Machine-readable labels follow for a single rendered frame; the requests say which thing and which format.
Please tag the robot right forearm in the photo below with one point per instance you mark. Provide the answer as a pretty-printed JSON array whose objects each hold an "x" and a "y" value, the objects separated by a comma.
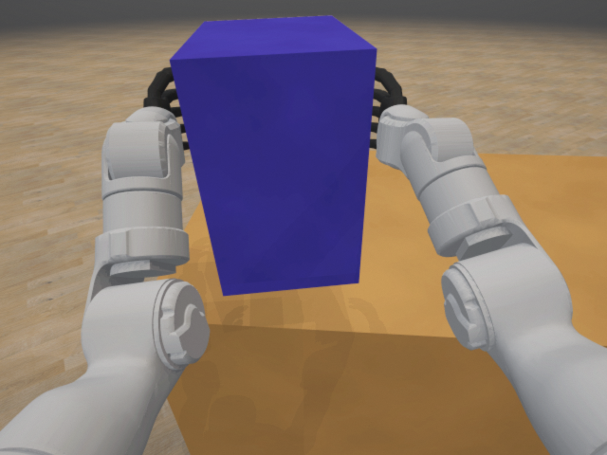
[{"x": 468, "y": 216}]

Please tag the left robot upper arm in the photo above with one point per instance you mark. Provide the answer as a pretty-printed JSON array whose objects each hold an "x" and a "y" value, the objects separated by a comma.
[{"x": 138, "y": 338}]

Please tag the pedestal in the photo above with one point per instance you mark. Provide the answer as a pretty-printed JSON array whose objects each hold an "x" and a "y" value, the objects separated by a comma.
[{"x": 374, "y": 368}]

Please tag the robot left forearm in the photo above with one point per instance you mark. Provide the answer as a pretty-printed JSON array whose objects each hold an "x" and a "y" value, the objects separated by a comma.
[{"x": 141, "y": 190}]

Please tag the carton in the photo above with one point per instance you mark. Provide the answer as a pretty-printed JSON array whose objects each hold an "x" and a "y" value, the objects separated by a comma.
[{"x": 278, "y": 114}]

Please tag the right robot upper arm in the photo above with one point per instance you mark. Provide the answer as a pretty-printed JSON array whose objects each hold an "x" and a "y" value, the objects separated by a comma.
[{"x": 511, "y": 303}]

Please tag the right robot hand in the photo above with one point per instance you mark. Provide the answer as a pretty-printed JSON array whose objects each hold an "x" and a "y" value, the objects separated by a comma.
[{"x": 392, "y": 97}]

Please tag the left robot hand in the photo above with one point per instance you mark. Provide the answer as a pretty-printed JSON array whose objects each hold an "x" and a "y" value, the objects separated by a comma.
[{"x": 157, "y": 97}]

